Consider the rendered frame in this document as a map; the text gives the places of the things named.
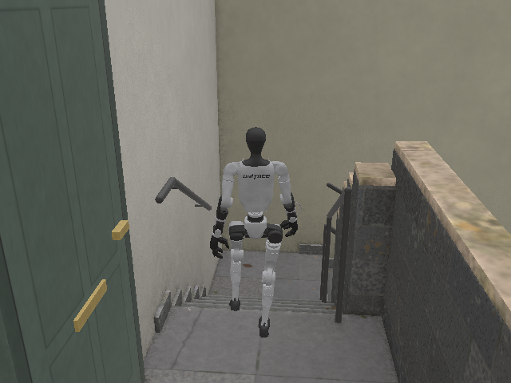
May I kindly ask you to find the robot left forearm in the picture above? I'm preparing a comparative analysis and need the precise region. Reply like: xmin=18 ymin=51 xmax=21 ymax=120
xmin=212 ymin=196 xmax=228 ymax=238

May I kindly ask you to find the left robot hand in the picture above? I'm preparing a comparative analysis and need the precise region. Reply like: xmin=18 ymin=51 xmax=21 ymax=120
xmin=210 ymin=235 xmax=229 ymax=259

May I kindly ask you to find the robot left upper arm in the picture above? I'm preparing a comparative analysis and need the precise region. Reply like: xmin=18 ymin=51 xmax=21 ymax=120
xmin=220 ymin=162 xmax=239 ymax=208

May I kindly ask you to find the robot right upper arm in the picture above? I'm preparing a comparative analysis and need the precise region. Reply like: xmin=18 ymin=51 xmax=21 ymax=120
xmin=272 ymin=161 xmax=292 ymax=204

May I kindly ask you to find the robot right forearm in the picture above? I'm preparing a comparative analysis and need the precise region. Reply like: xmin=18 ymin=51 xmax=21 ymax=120
xmin=284 ymin=193 xmax=297 ymax=223

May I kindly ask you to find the humanoid robot torso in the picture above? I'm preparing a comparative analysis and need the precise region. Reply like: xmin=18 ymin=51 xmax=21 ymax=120
xmin=237 ymin=158 xmax=275 ymax=239

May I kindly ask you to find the robot right foot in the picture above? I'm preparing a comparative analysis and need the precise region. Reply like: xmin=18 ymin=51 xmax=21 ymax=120
xmin=259 ymin=316 xmax=270 ymax=338

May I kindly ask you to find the right robot hand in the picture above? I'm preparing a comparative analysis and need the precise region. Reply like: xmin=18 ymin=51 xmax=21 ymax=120
xmin=280 ymin=219 xmax=298 ymax=237

